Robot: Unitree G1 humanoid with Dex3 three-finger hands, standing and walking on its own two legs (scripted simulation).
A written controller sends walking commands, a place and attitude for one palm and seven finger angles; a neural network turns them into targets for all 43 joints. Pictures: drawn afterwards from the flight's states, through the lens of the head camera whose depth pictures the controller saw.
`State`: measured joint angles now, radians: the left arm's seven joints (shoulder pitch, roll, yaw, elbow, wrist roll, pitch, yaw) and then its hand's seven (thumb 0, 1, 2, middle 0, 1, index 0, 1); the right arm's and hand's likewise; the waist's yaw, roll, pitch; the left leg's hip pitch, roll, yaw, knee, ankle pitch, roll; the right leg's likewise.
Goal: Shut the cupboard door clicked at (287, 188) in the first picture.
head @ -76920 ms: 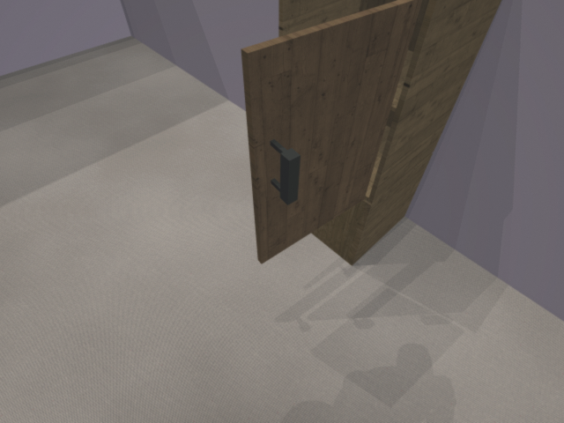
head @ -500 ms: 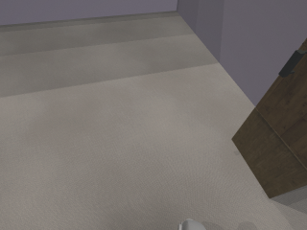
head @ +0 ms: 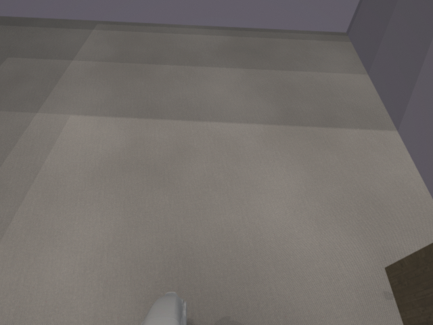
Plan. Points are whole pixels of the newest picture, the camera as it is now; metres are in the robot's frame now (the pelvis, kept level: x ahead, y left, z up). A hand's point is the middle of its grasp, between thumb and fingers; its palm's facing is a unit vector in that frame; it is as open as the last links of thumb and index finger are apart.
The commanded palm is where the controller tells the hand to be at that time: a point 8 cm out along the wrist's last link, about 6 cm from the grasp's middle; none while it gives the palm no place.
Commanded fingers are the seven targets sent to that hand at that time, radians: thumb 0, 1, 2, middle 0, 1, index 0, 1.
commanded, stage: walk to a spot facing it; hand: left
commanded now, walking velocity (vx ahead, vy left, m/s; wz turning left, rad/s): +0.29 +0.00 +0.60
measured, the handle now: out of the picture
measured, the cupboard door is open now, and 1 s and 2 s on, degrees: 2 2 2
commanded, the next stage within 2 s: turn to face it in 0.16 s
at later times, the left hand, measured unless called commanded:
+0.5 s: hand (112, 273) +0.24 +0.25 -0.17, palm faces +0.13 -0.97 -0.21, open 7.4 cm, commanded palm none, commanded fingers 0.00 0.90 0.90 -0.20 -0.30 -0.20 -0.30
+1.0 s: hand (120, 229) +0.35 +0.27 -0.19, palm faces -0.11 -0.97 -0.20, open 7.4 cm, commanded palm none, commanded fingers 0.00 0.90 0.90 -0.20 -0.30 -0.20 -0.30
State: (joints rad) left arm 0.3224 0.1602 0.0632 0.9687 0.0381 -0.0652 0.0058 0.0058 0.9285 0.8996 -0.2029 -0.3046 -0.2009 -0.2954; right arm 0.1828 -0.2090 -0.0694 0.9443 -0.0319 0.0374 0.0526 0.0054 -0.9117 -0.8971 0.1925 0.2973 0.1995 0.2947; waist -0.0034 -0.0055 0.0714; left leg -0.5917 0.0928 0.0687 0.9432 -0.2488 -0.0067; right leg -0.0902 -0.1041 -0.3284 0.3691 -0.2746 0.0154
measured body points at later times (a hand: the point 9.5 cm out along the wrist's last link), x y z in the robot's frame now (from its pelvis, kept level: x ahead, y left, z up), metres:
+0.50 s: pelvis +0.18 +0.05 +0.00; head +0.20 +0.06 +0.45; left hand +0.23 +0.31 -0.15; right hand +0.26 -0.17 -0.15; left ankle +0.15 +0.13 -0.74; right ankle +0.26 -0.08 -0.71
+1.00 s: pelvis +0.26 +0.08 -0.02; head +0.30 +0.10 +0.43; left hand +0.36 +0.32 -0.17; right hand +0.33 -0.18 -0.14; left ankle +0.30 +0.20 -0.75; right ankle +0.24 -0.05 -0.73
